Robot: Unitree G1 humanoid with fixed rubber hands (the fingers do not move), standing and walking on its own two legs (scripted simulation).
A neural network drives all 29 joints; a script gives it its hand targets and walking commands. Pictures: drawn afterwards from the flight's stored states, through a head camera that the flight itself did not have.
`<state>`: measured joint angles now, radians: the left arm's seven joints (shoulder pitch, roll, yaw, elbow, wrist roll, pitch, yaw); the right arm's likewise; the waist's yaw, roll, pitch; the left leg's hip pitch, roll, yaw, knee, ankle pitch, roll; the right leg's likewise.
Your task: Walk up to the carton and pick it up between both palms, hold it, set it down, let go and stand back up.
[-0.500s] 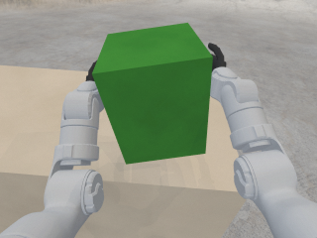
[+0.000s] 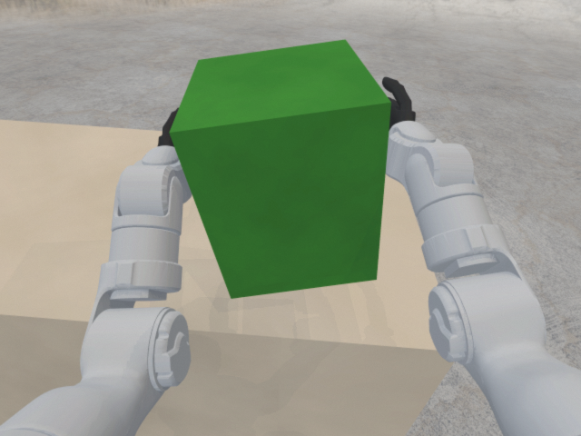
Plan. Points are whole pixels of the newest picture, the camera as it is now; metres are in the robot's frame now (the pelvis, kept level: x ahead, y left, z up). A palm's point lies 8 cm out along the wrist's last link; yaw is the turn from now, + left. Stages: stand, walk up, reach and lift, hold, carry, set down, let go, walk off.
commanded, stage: hold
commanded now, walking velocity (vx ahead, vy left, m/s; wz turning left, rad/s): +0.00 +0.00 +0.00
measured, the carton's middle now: (287, 170) +0.38 +0.00 +0.23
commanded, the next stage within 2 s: none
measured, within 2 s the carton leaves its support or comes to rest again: neither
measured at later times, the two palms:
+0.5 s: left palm (173, 161) +0.38 +0.15 +0.24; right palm (396, 139) +0.38 -0.14 +0.27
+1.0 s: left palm (172, 160) +0.38 +0.15 +0.24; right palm (395, 138) +0.38 -0.14 +0.28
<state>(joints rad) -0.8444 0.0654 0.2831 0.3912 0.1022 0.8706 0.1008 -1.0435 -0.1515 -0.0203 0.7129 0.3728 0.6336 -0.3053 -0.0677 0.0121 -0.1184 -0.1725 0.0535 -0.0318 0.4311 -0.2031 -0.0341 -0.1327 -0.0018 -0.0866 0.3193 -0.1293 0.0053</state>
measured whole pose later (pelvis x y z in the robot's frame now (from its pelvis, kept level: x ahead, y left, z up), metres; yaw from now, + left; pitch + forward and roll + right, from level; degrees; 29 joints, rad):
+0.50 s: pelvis +0.00 +0.00 +0.00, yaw +0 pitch -3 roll -2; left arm -0.83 0.06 0.28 0.37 0.10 0.87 0.10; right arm -1.02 -0.15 -0.02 0.68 0.38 0.63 -0.31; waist -0.07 0.01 -0.11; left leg -0.17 0.05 -0.04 0.43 -0.21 -0.03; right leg -0.12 0.00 -0.09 0.31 -0.13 0.01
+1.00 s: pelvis +0.00 +0.00 +0.00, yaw +0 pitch -3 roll -2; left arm -0.84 0.06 0.29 0.37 0.11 0.87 0.10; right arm -1.03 -0.14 -0.03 0.69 0.37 0.64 -0.31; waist -0.07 0.01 -0.11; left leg -0.17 0.05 -0.04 0.43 -0.21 -0.03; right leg -0.12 0.00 -0.09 0.31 -0.13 0.01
